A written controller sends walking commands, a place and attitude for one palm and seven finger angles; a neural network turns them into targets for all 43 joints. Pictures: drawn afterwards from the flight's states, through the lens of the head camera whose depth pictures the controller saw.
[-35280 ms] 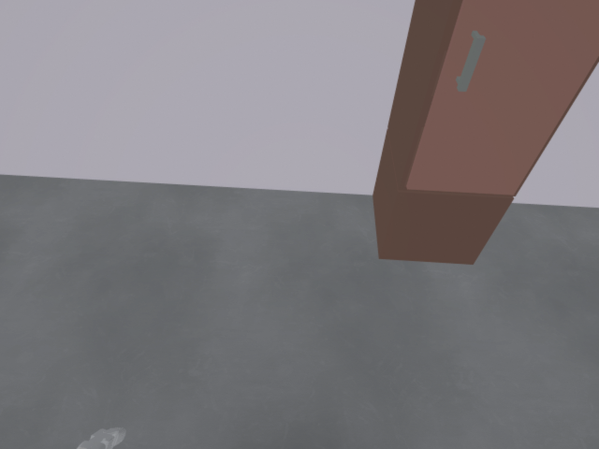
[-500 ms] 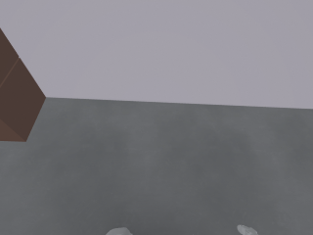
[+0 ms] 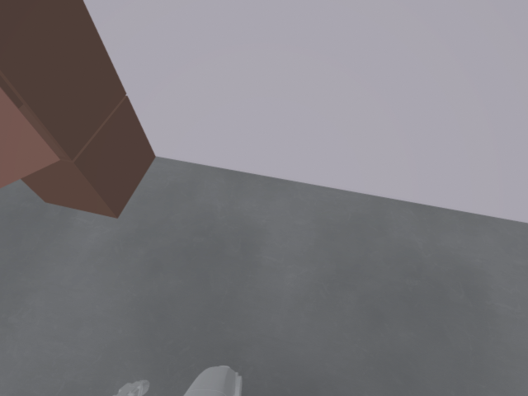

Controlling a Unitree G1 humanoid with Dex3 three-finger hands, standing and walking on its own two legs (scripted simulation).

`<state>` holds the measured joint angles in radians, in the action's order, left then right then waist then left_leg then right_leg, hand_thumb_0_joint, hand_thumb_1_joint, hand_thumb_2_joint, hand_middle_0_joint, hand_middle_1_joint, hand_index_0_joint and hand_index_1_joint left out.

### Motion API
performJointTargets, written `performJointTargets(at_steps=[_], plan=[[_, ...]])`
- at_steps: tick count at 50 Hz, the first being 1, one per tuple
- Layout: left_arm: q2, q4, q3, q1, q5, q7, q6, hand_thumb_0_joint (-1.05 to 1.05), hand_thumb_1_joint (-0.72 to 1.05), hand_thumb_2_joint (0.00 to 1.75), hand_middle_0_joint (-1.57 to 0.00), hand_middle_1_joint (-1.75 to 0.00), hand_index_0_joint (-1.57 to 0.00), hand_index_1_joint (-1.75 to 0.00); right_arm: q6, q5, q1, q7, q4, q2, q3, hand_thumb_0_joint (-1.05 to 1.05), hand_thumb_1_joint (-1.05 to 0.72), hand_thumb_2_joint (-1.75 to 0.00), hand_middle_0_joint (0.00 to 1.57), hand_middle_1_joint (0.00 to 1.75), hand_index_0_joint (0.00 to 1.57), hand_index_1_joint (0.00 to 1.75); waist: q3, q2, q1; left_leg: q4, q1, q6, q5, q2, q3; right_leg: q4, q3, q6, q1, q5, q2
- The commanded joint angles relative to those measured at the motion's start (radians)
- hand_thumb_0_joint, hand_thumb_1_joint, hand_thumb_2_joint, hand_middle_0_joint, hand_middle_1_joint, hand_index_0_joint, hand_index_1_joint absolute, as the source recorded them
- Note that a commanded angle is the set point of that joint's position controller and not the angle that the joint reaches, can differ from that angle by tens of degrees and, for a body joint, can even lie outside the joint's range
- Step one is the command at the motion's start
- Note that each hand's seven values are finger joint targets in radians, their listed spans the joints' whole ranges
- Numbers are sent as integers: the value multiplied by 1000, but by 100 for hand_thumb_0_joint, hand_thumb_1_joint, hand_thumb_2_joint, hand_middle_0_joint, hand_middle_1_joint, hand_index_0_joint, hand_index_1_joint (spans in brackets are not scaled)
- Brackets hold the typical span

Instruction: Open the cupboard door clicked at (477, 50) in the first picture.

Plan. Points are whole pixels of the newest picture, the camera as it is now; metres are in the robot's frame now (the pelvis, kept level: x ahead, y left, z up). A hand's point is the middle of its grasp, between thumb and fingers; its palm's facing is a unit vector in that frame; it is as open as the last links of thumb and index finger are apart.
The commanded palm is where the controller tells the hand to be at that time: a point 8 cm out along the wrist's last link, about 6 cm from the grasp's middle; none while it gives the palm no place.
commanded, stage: turn to face it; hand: left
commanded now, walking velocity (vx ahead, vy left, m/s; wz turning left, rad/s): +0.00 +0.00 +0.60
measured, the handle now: out of the picture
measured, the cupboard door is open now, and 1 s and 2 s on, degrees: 52 52 52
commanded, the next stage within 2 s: take the last steps up to it in 0.92 s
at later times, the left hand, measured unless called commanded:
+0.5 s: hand out of the picture +0.07 +0.27 -0.16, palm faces +0.30 -0.92 -0.24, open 7.4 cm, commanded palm none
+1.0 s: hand out of the picture +0.00 +0.18 -0.16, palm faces +0.53 -0.81 -0.23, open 7.3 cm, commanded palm none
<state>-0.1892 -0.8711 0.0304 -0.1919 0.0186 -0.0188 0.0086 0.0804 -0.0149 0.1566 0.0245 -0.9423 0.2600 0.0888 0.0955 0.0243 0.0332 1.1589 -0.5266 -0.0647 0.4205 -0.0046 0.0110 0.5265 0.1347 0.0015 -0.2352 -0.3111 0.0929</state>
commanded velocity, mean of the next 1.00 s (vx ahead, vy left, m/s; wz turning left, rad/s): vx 0.00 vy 0.00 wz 0.48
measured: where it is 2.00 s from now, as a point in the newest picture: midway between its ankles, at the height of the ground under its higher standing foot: (223, 395)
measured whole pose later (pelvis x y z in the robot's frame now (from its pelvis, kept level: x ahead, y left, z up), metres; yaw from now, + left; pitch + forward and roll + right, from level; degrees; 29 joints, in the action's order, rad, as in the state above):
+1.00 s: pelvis +0.06 -0.01 +0.00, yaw +32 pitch +1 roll +2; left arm -0.18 -0.93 0.03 -0.23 0.03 -0.02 0.00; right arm 0.07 -0.01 0.15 0.01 -0.98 0.24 0.07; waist 0.09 -0.02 0.00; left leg 0.82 -0.38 -0.06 0.45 0.02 -0.03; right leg 0.51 0.18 0.01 -0.19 -0.32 0.12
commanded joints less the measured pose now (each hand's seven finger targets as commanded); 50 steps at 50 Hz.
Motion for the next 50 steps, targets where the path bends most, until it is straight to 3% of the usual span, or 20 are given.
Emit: performJointTargets(at_steps=[1, 6, 9, 10, 11, 12, 13, 16, 19, 28, 32, 33, 34, 35, 36, 38, 39, 41, 46, 50], plan=[[-181, 48, 55, -68, 4, -18, -26, 0, 90, 90, -20, -30, -20, -30, -24, 4, -79, 7, 92, 29, 1, 0, -90, -90, 20, 30, 20, 30, -129, -197, -55, -125, -47, -16, 3, 33, -52, -136, -76, -85, 229, 633, 234], [-226, 16, 72, -117, 13, -14, -21, 0, 90, 90, -20, -30, -20, -30, -38, 8, -118, 10, 106, 14, -14, 0, -90, -90, 20, 30, 20, 30, -137, -244, -84, -407, 70, 9, 30, 18, -118, -57, -41, -95, 248, 720, 275], [-239, 19, 82, -83, 0, -6, -19, 0, 90, 90, -20, -30, -20, -30, -49, 3, -24, 4, 87, 49, -7, 0, -90, -90, 20, 30, 20, 30, -168, -191, -23, -638, 282, 35, -157, -9, -143, 78, 21, -38, 146, 669, 259], [-223, 31, 79, -60, -8, -1, -16, 0, 90, 90, -20, -30, -20, -30, -57, -2, 55, 2, 67, 101, 9, 0, -90, -90, 20, 30, 20, 30, -213, -76, 27, -721, 461, 65, -355, 46, -78, 227, 61, 11, 20, 532, 227], [-150, 70, 62, -41, -14, 8, -12, 0, 90, 90, -20, -30, -20, -30, -66, -9, 133, -4, 60, 216, 39, 0, -90, -90, 20, 30, 20, 30, -265, 227, 65, -745, 649, 196, -718, 325, 300, 474, 80, 88, -274, -104, 73], [-127, 105, 47, 38, -10, 2, 0, 0, 90, 90, -20, -30, -20, -30, -58, -2, 201, -19, 37, 271, 49, 0, -90, -90, 20, 30, 20, 30, -282, 252, 95, -741, 643, 315, -1013, 436, 412, 621, -43, 88, -367, -379, 26], [-150, 107, 51, 63, -3, -5, 12, 0, 90, 90, -20, -30, -20, -30, -56, -3, 188, -25, 31, 251, 42, 0, -90, -90, 20, 30, 20, 30, -254, 154, 81, -745, 596, 321, -898, 425, 349, 673, -109, 75, -375, -341, 46], [-142, 54, 58, 49, -1, 6, 22, 0, 90, 90, -20, -30, -20, -30, -68, -6, 36, -44, 75, 170, 16, 0, -90, -90, 20, 30, 20, 30, -148, 159, 8, -795, 412, 234, -666, 277, 237, 683, -148, 87, -349, -131, 43], [-133, 30, 58, 9, -2, 11, 23, 0, 90, 90, -20, -30, -20, -30, -77, -5, 33, -45, 74, 152, 10, 0, -90, -90, 20, 30, 20, 30, -156, 92, -22, -795, 430, 215, -690, 230, 188, 617, -138, 94, -326, -71, 16], [-121, 74, 48, 96, -7, 6, 19, 0, 90, 90, -20, -30, -20, -30, -64, -14, 58, -36, 61, 162, 25, 0, -90, -90, 20, 30, 20, 30, -132, 132, -5, -784, 356, 225, -581, 207, 296, 302, -119, 92, -196, -104, -48], [-129, 56, 52, 4, -14, -1, 0, 0, 90, 90, -20, -30, -20, -30, -58, -6, 17, -35, 73, 154, 30, 0, -90, -90, 20, 30, 20, 30, -168, 136, -50, -696, 258, 183, -599, 163, 317, 4, -102, 73, 43, 40, -80], [-154, 44, 59, -37, -12, -5, -11, 0, 90, 90, -20, -30, -20, -30, -59, 1, 12, -33, 75, 132, 28, 0, -90, -90, 20, 30, 20, 30, -186, 81, -71, -641, 191, 139, -489, 119, 293, -134, -132, 65, 165, 144, -39], [-233, 37, 75, -70, 2, -14, -22, 0, 90, 90, -20, -30, -20, -30, -60, 12, 33, -26, 86, 71, 21, 0, -90, -90, 20, 30, 20, 30, -215, -150, -82, -476, 14, 71, -197, 15, 176, -212, -325, 5, 331, 213, 170], [-288, 36, 82, -87, 9, -18, -22, 0, 90, 90, -20, -30, -20, -30, -58, 10, 22, -26, 107, 53, 18, 0, -90, -90, 20, 30, 20, 30, -200, -316, -94, -220, -59, 21, 209, -87, 32, -233, -517, -125, 277, 364, 401], [-268, 40, 73, -69, 3, -21, -19, 0, 90, 90, -20, -30, -20, -30, -50, 4, 27, -24, 101, 79, 24, 0, -90, -90, 20, 30, 20, 30, -169, -237, -78, -56, -26, 31, 204, -26, 71, -217, -453, -180, 160, 395, 421], [-185, 55, 53, 38, -1, -22, -18, 0, 90, 90, -20, -30, -20, -30, -26, -2, 40, -16, 57, 64, 22, 0, -90, -90, 20, 30, 20, 30, -95, -244, -20, 72, -42, 15, 75, 9, 57, -219, -318, -144, 83, 337, 278], [-169, 57, 45, 46, -4, -18, -18, 0, 90, 90, -20, -30, -20, -30, -22, -4, 35, -10, 49, 60, 19, 0, -90, -90, 20, 30, 20, 30, -75, -243, -14, 86, -42, 8, 23, 20, 40, -207, -233, -119, 69, 384, 235], [-154, 49, 44, 34, -1, -18, -23, 0, 90, 90, -20, -30, -20, -30, -22, 1, 35, -5, 46, 37, 10, 0, -90, -90, 20, 30, 20, 30, -83, -238, -9, 30, -21, 1, -11, 28, 12, -198, -151, -102, 78, 454, 215], [-191, -8, 57, -95, 9, -14, -29, 0, 90, 90, -20, -30, -20, -30, -36, 6, -53, -6, 48, -2, -14, 0, -90, -90, 20, 30, 20, 30, -120, -206, -74, -298, 58, -1, 46, 11, -71, -125, -114, -112, 209, 659, 231], [-211, -39, 64, -112, 10, -12, -26, 0, 90, 90, -20, -30, -20, -30, -47, 8, -46, -12, 40, -3, -24, 0, -90, -90, 20, 30, 20, 30, -123, -240, -66, -501, 170, 19, -11, -9, -102, -71, -108, -102, 185, 694, 235]])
